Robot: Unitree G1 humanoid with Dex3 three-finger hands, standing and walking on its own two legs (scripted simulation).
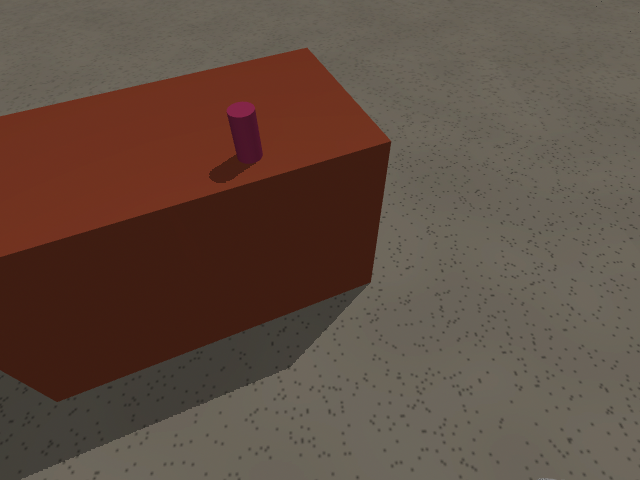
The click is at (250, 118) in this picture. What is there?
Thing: squat round
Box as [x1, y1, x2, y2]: [227, 102, 262, 163]
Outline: 237,102 230,105 227,108 227,115 237,157 242,162 251,163 257,161 262,155 254,106 248,102
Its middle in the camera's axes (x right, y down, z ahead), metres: -0.16 -0.24 +0.91
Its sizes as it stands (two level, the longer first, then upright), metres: 0.063 0.063 0.128
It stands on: a support 0.65 m high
